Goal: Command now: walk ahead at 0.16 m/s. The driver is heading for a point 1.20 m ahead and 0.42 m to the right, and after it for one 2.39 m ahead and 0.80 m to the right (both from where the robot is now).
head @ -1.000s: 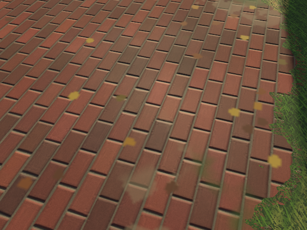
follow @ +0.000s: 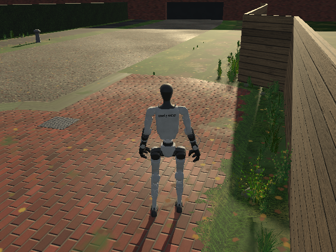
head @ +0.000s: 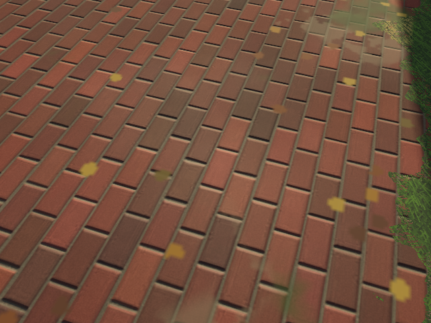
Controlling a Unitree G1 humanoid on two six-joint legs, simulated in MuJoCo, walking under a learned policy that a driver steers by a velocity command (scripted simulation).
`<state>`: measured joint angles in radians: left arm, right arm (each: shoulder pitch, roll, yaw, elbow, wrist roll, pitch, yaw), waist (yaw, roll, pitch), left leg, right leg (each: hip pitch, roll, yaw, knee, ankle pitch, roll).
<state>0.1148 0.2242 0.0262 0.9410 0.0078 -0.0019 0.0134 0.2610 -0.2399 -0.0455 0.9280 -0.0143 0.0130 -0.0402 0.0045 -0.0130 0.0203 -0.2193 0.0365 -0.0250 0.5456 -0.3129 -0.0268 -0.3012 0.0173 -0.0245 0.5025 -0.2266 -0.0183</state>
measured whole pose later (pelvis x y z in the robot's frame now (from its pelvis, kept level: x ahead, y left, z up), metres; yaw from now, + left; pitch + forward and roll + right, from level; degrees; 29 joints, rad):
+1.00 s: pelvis +0.46 +0.04 +0.01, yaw -10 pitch -1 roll +2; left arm 0.16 0.28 0.09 0.90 -0.02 -0.04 0.00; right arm 0.29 -0.25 -0.07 0.99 -0.02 -0.11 -0.01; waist -0.04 -0.03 0.02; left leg -0.02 -0.04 0.20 0.22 -0.19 0.04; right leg -0.70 -0.13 0.08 0.89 -0.02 -0.03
